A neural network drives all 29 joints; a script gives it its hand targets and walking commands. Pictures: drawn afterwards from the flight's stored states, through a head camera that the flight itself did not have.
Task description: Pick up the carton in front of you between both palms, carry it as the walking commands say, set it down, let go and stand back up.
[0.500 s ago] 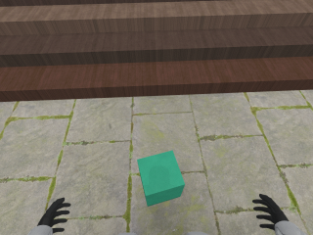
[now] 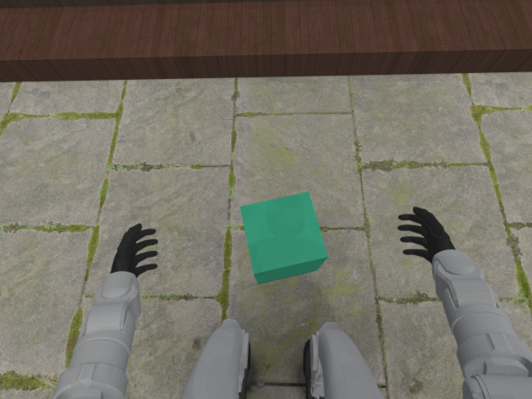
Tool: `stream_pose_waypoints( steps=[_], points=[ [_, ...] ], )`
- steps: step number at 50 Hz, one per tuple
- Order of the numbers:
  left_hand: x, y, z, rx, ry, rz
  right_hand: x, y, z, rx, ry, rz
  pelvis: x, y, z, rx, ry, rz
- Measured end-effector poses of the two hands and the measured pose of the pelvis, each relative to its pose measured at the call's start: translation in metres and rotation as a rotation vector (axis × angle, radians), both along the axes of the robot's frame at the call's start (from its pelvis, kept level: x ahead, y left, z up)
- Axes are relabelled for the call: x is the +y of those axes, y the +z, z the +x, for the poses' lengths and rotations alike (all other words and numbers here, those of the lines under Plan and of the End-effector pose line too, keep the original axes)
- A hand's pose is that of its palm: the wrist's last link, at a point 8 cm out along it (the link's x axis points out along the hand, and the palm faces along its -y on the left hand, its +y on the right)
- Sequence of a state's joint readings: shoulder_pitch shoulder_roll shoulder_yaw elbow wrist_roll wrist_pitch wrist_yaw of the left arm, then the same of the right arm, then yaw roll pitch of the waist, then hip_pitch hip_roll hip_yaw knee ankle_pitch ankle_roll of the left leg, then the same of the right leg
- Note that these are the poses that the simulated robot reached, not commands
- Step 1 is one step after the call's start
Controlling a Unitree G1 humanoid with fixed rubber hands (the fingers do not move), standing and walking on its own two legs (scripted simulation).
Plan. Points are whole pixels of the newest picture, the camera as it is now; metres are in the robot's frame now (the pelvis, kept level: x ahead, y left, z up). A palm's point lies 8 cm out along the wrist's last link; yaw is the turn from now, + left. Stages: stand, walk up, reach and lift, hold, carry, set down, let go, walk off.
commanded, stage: reach and lift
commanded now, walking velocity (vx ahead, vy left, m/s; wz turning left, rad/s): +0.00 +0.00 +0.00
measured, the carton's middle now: (281, 241) +0.45 +0.00 -0.59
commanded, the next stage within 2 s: none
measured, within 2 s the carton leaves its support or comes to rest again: neither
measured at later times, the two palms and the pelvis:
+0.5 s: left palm (184, 206) +0.41 +0.19 -0.15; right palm (383, 167) +0.49 -0.19 -0.14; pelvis -0.08 -0.01 -0.06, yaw +0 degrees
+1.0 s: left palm (207, 234) +0.41 +0.19 -0.35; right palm (353, 209) +0.48 -0.18 -0.36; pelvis -0.06 +0.00 -0.20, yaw +3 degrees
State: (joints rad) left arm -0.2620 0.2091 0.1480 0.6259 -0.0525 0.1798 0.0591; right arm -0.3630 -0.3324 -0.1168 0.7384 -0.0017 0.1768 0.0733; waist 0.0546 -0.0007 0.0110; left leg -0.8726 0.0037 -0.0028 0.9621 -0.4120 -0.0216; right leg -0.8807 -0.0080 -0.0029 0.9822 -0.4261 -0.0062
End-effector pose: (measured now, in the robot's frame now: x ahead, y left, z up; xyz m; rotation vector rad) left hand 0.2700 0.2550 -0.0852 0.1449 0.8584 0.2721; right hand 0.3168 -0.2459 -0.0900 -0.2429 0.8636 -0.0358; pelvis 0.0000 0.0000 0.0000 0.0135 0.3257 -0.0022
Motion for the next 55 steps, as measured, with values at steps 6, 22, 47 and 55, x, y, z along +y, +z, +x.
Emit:
stream_pose_waypoints(
  steps=[6,22,47,55],
  points=[
    [-0.015,-0.019,0.027,-0.069,0.044,-0.023,0.013,-0.018,0.041,-0.050,0.029,0.036,-0.005,-0.018,-0.028,0.115,0.001,0.008],
    [-0.055,-0.051,0.121,-0.194,0.134,-0.086,0.050,-0.043,0.159,-0.143,0.096,0.131,-0.014,-0.060,-0.080,0.303,-0.019,0.031],
    [-0.064,-0.236,0.138,-0.168,0.121,-0.091,0.066,-0.239,0.170,-0.137,0.045,0.133,-0.008,-0.166,-0.055,0.601,-0.001,0.054],
    [-0.062,-0.315,0.135,-0.175,0.110,-0.094,0.061,-0.318,0.165,-0.174,0.044,0.118,-0.002,-0.245,-0.082,0.518,0.010,0.056]
  ],
)
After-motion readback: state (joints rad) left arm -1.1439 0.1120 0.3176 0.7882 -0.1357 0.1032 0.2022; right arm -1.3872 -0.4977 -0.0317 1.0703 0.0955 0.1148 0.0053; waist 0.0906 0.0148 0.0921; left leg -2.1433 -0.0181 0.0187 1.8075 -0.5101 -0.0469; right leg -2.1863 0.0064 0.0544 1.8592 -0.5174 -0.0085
